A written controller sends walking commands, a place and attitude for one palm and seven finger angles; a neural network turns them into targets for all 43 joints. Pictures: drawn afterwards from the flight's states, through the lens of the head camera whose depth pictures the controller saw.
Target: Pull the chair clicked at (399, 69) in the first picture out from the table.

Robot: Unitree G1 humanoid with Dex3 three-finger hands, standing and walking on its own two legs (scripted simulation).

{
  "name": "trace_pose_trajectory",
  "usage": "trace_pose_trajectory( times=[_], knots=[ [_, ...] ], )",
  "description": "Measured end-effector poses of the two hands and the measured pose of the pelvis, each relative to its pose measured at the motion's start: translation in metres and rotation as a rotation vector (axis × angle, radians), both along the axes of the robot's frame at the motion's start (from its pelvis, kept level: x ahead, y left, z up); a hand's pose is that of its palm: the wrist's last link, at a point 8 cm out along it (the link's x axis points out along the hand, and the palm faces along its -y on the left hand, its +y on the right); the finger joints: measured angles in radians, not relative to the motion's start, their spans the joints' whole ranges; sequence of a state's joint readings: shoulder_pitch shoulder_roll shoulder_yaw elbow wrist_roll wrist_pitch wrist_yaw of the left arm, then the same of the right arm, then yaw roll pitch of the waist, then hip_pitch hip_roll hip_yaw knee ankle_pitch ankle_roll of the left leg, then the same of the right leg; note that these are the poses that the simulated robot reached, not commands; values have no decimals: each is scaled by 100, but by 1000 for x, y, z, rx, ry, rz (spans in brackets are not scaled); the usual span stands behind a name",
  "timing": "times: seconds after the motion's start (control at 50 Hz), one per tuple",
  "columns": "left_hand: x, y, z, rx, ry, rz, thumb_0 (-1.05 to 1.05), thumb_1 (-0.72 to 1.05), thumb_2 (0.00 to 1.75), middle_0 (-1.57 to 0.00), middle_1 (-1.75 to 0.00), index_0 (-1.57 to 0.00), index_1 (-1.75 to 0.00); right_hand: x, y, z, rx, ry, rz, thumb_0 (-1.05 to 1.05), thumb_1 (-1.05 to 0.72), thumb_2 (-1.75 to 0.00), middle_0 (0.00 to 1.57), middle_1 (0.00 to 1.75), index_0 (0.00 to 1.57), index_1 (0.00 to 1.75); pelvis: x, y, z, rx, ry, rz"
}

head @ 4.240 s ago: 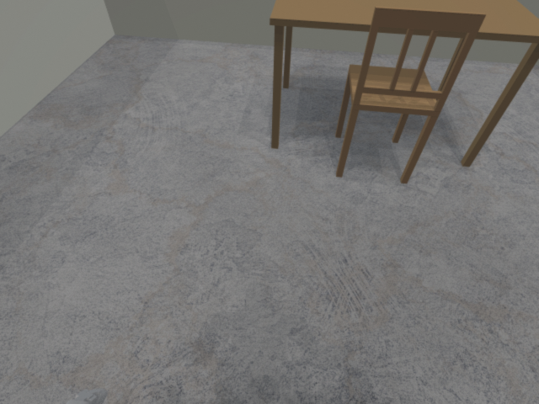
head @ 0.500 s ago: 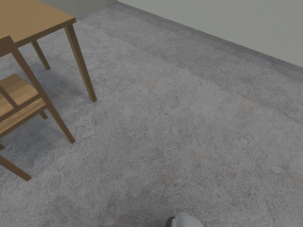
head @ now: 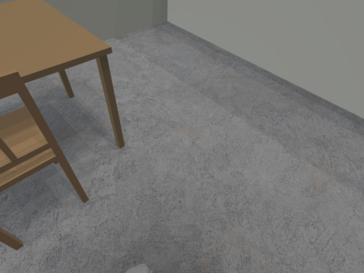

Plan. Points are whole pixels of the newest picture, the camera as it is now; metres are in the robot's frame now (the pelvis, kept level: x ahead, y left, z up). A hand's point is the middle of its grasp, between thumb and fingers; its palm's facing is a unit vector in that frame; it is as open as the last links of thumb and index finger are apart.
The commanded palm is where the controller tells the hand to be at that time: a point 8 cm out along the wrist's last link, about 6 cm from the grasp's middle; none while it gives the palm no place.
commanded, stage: turn to face it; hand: left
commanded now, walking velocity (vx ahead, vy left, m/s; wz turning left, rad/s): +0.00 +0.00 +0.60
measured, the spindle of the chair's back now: out of the picture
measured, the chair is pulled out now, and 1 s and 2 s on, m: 0.00 0.00 0.00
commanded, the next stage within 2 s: take the last steps up to it in 1.48 s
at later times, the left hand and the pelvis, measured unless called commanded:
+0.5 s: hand (110, 248) +0.20 +0.19 -0.14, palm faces +0.20 -0.94 -0.26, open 7.4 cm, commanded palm none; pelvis +0.10 -0.02 +0.00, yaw +11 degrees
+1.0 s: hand out of the picture +0.01 +0.21 -0.18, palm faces +0.53 -0.80 -0.27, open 7.4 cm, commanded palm none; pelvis +0.10 +0.00 -0.01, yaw +30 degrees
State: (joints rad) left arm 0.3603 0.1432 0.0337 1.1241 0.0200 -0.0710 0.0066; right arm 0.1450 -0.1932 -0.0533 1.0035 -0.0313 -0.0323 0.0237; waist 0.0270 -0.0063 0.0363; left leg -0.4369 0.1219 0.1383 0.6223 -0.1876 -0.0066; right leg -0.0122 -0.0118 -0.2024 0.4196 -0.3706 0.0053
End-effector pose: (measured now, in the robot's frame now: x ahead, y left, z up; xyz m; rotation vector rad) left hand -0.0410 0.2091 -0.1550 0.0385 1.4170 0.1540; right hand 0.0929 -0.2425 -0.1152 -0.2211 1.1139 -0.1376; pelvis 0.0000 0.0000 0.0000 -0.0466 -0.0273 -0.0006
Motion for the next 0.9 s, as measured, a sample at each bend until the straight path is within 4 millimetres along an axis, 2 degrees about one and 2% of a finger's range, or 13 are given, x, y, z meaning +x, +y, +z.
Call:
trace_pose_trajectory(
  times=[0.06,0.1,0.16,0.26,0.34,0.42,0.5,0.6,0.72,0.8,0.9],
  knots=[
    [9,13,-11,-12,70,8,1,91,90,-20,-30,-20,-30,32,16,-5,-15,-33,15,1,-92,-90,19,30,20,30,24,14,-9,11,-6,-8],
    [24,22,-9,-2,81,-2,1,91,90,-20,-30,-20,-30,38,27,-5,-8,-24,5,1,-91,-90,19,30,20,30,36,18,-6,16,-8,-6],
    [60,35,0,24,32,-2,1,91,90,-20,-29,-20,-30,34,37,-5,4,30,-21,0,-92,-90,20,30,20,30,50,22,1,19,-3,16],
    [127,49,15,75,-110,22,1,91,90,-19,-29,-20,-30,29,30,-6,-2,138,-17,-1,-95,-90,20,30,20,30,68,23,8,26,16,63],
    [169,51,26,111,-199,35,1,91,90,-19,-29,-20,-30,30,23,-11,17,194,-6,0,-93,-90,20,30,20,30,80,15,9,34,26,104],
    [202,43,37,148,-266,38,1,91,90,-19,-29,-20,-30,42,12,-20,41,212,5,0,-92,-90,20,30,20,30,92,1,6,44,32,145],
    [219,30,45,197,-328,54,1,91,90,-20,-29,-20,-30,64,-6,-36,67,211,34,1,-91,-90,20,30,20,30,102,-18,-2,57,35,190],
    [205,16,57,217,-323,115,1,91,89,-20,-30,-20,-30,106,-20,-31,57,191,122,1,-91,-90,20,30,20,30,110,-29,6,69,30,276],
    [166,7,55,212,-260,215,1,91,89,-20,-30,-20,-30,159,-20,-20,26,155,242,1,-91,-90,19,30,20,30,115,-34,11,83,33,360],
    [126,7,46,197,-184,290,1,90,89,-20,-30,-20,-30,194,-3,-14,2,123,333,1,-91,-90,19,30,20,30,114,-29,10,78,38,411],
    [67,16,27,176,-83,400,1,90,89,-20,-30,-20,-30,234,40,-5,-29,51,464,1,-91,-90,19,30,20,30,109,-15,2,55,43,476]
  ],
)
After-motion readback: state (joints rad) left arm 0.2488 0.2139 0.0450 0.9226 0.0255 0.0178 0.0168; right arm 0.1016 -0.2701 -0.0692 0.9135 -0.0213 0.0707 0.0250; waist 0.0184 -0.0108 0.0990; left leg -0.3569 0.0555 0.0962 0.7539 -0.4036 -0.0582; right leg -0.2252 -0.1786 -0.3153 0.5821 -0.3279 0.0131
